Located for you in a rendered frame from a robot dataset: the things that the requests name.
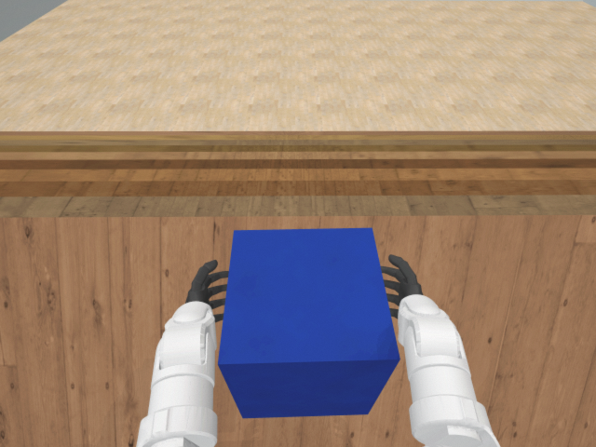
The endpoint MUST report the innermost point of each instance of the left robot forearm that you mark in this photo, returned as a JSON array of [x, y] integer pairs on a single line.
[[180, 410]]

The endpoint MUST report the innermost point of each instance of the carton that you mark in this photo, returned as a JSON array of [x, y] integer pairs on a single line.
[[307, 329]]

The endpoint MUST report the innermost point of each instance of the left robot hand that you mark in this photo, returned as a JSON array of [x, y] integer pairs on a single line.
[[200, 292]]

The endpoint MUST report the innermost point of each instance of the right robot forearm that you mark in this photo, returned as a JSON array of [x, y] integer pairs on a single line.
[[445, 409]]

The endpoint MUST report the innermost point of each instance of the right robot hand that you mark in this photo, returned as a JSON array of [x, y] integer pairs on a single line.
[[406, 286]]

